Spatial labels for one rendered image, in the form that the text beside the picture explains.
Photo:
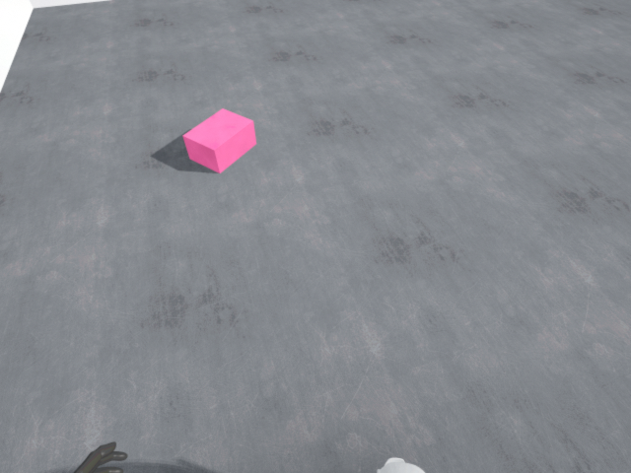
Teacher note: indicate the robot left hand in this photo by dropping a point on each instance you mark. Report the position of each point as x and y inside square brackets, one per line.
[103, 454]

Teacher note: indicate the carton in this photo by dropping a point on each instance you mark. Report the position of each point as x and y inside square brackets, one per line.
[220, 140]

